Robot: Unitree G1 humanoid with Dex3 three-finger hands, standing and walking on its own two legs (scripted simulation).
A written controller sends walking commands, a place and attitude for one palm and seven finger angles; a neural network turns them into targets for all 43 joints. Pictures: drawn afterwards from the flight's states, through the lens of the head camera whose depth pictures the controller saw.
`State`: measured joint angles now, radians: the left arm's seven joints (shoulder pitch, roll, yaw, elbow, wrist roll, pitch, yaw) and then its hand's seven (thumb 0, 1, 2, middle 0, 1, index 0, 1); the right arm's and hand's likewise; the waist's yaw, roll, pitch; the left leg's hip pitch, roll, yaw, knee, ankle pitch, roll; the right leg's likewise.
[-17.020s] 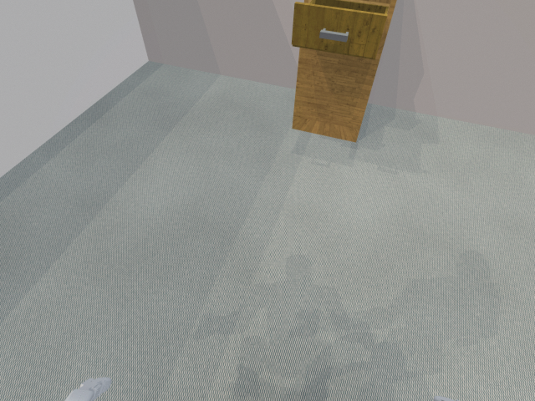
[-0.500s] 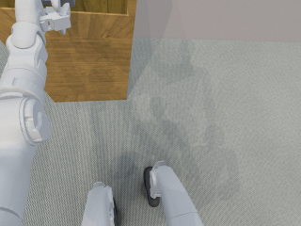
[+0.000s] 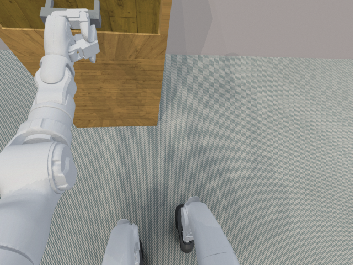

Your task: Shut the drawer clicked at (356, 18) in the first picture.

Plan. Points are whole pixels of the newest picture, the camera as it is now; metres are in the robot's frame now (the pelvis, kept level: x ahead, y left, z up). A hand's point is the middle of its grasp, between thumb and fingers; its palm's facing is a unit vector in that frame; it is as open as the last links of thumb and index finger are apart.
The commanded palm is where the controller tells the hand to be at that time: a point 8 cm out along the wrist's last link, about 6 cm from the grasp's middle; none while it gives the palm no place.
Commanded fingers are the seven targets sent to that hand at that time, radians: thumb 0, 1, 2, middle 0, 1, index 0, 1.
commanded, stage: pull the fist back off the drawer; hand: left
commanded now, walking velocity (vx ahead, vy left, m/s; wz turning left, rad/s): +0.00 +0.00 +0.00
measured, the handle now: (73, 10) +0.65 +0.13 +0.07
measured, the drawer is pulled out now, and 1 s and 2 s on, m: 0.00 0.00 0.00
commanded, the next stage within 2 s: draw the hand back to the body in 0.02 s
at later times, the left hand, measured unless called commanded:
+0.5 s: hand (39, 64) +0.46 +0.15 +0.13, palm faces -0.05 -1.00 -0.04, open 3.3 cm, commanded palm +0.43 +0.19 +0.14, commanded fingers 0.00 0.90 0.90 -1.40 -1.60 -1.40 -1.60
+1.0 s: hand out of the picture +0.33 +0.21 +0.22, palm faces +0.25 -0.92 -0.29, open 3.2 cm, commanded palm +0.28 +0.25 +0.24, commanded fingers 0.00 0.90 0.90 -1.40 -1.60 -1.40 -1.60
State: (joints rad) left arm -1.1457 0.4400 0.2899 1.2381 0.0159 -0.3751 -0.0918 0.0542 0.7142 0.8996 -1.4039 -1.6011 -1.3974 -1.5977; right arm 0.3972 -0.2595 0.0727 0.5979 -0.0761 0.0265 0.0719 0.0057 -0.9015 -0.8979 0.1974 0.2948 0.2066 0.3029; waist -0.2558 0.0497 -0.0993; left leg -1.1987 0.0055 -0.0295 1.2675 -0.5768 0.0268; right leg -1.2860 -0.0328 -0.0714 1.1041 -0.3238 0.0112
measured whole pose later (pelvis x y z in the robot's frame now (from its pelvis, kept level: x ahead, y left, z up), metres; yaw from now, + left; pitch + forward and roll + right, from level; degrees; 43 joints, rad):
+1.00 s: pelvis +0.07 +0.00 +0.11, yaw +2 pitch +1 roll -1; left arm 0.18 0.29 0.12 -0.13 -0.05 -0.06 0.06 0.01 0.89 0.90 -1.41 -1.60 -1.40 -1.60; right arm 0.19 -0.21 0.07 0.55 0.01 -0.03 -0.07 0.01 -0.90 -0.90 0.20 0.29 0.21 0.30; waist 0.05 0.06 -0.02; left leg -0.13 -0.01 -0.01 0.49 -0.37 0.02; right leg -0.27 -0.03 -0.06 0.47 -0.21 0.02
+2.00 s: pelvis +0.02 +0.00 +0.11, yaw +0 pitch +0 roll +1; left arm 0.62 0.39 0.37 -0.51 -0.01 -0.22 0.11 0.01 0.88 0.90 -1.41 -1.60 -1.40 -1.60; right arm 0.22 -0.24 -0.02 0.58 0.00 -0.05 -0.07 0.02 -0.90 -0.90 0.20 0.29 0.21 0.30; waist -0.01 0.02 0.01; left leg -0.19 -0.04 0.03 0.49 -0.29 0.04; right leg -0.34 -0.06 -0.01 0.47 -0.12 0.03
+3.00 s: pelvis -0.07 -0.02 +0.10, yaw +2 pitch +5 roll -1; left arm 0.62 0.41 0.49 -0.60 0.01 -0.33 0.15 0.01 0.88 0.90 -1.41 -1.60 -1.41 -1.60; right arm 0.23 -0.17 -0.02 0.60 -0.02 -0.13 -0.06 0.02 -0.90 -0.90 0.20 0.30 0.21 0.30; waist 0.01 -0.03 -0.04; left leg -0.51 0.02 -0.02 0.64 -0.21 0.00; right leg -0.32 0.07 0.07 0.59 -0.35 0.00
